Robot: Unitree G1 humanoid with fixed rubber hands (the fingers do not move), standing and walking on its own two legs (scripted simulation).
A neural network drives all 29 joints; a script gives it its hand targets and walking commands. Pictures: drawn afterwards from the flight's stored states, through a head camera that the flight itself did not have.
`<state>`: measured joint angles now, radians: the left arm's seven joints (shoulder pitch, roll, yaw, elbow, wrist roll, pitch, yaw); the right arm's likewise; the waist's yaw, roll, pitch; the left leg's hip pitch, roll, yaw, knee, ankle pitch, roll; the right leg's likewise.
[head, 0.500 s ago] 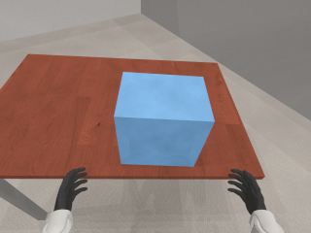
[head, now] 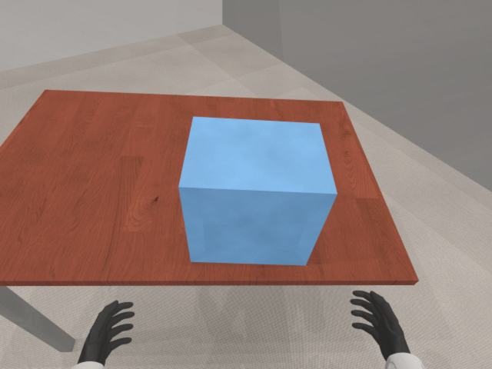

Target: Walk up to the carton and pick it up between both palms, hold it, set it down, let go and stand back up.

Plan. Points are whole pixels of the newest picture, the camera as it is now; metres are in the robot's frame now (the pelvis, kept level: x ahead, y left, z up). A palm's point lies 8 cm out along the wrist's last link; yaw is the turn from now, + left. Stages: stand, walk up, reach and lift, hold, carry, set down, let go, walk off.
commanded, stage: set down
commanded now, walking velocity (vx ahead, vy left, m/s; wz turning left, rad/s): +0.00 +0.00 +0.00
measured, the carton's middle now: (252, 195) +0.45 -0.02 +0.01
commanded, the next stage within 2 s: let go in 0.54 s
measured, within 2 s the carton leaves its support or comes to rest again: neither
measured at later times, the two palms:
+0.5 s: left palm (97, 368) +0.17 +0.23 -0.08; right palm (385, 355) +0.17 -0.23 -0.06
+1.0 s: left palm out of the picture +0.16 +0.23 -0.09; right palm (384, 364) +0.16 -0.23 -0.07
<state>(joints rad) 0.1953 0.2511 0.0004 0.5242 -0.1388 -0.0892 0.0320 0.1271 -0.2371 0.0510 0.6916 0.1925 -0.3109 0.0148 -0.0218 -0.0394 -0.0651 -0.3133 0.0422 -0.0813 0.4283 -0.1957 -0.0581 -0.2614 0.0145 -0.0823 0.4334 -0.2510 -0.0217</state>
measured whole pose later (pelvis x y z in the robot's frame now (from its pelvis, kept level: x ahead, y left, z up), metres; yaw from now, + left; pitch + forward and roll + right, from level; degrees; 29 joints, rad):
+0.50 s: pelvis +0.00 +0.00 +0.00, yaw +0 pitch +3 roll +0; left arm 0.19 0.25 0.00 0.51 -0.08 0.06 0.01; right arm 0.14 -0.21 0.05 0.69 0.09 -0.25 -0.01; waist -0.02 -0.04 -0.02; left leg -0.28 0.04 -0.08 0.43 -0.20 -0.06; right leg -0.23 0.01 -0.08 0.43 -0.25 -0.02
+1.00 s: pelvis +0.00 +0.00 +0.00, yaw +0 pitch +3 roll +0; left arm 0.19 0.24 0.00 0.51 -0.04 0.12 0.01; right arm 0.14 -0.21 0.05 0.75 0.04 -0.23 -0.01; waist -0.02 -0.03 -0.01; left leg -0.28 0.04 -0.08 0.43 -0.20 -0.06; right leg -0.23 0.01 -0.08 0.43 -0.26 -0.02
